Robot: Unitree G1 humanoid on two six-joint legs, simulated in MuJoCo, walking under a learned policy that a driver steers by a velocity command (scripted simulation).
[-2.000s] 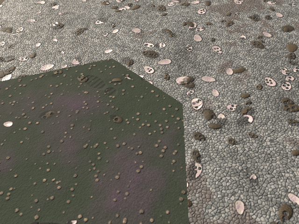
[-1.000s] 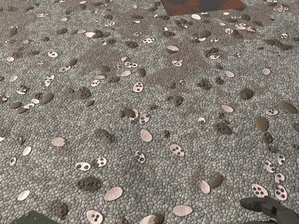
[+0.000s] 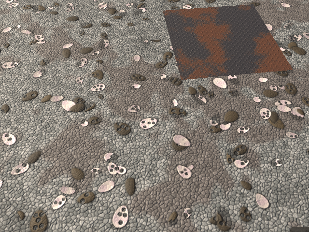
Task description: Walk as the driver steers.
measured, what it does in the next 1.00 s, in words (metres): walks ahead: left foot, then right foot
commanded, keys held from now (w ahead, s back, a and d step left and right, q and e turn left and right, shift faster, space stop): q+shift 0.36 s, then shift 0.16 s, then e+shift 0.48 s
